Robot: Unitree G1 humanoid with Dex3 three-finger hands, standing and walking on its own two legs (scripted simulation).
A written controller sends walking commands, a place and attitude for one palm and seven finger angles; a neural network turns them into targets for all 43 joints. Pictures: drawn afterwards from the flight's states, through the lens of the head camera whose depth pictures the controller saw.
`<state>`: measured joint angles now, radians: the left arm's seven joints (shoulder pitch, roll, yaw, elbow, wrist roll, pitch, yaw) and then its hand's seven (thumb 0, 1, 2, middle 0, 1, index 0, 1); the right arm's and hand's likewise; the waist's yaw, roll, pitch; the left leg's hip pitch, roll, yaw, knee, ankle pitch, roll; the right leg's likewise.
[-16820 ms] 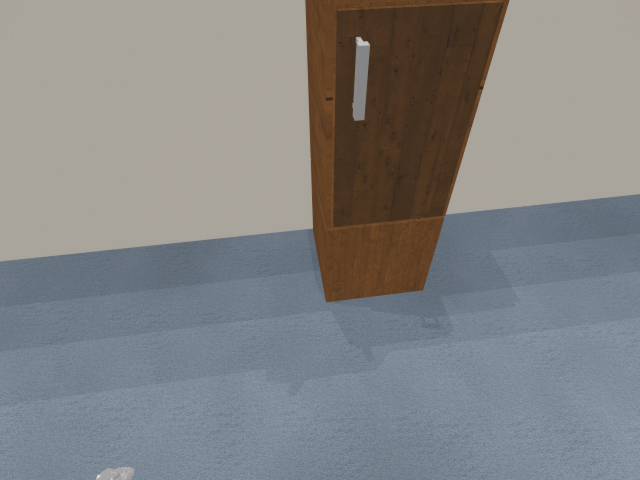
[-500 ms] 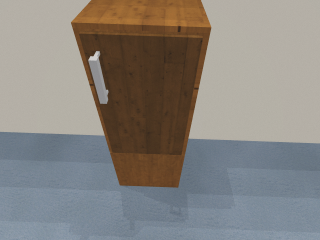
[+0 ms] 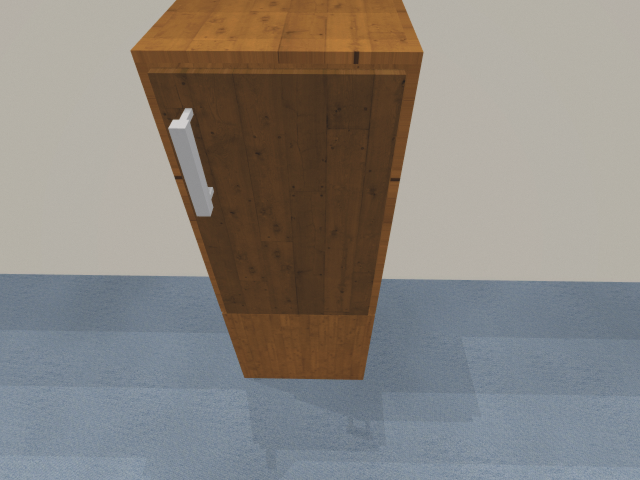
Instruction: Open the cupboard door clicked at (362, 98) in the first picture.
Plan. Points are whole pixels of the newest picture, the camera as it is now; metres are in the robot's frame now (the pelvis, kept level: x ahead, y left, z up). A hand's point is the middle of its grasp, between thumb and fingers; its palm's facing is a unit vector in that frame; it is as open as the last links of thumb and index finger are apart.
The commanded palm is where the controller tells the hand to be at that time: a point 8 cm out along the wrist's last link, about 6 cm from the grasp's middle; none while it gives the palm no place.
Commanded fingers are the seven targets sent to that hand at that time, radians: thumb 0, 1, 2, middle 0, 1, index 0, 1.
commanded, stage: look again from close up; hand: left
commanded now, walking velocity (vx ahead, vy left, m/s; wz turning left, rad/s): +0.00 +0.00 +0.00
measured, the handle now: (196, 164) +0.53 +0.21 +0.12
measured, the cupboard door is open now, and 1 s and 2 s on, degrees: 0 0 0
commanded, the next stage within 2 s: raise the hand with hooked fingers in 0.32 s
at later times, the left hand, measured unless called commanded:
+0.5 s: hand out of the picture +0.03 +0.21 -0.13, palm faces +0.17 -0.97 -0.20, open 7.4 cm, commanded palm +0.08 +0.24 -0.05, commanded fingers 0.00 0.78 0.85 -0.21 -0.38 -0.21 -0.38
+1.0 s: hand out of the picture +0.11 +0.23 +0.01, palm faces +0.19 -0.98 -0.06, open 9.6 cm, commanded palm +0.11 +0.29 +0.02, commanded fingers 0.00 0.20 0.60 -0.25 -0.75 -0.25 -0.75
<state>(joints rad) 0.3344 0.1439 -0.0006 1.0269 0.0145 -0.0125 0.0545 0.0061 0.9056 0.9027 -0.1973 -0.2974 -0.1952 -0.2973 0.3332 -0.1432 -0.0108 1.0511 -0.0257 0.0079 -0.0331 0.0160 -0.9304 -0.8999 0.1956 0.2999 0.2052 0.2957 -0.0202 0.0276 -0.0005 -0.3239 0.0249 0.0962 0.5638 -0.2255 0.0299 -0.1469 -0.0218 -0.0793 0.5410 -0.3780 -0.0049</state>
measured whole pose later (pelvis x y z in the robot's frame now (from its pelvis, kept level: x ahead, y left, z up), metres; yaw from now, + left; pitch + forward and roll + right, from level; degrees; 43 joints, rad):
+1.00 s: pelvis -0.06 +0.01 -0.07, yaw +5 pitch +4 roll -4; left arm 0.47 0.27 0.15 -0.12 -0.26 -0.41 -0.15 0.02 0.42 0.70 -0.23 -0.61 -0.23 -0.60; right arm 0.22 -0.27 0.02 0.50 0.03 -0.22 -0.06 0.01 -0.91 -0.90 0.19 0.30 0.20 0.30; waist 0.03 0.01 -0.07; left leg -0.78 -0.03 -0.03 1.04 -0.35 0.05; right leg -0.62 0.05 -0.10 1.03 -0.47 -0.04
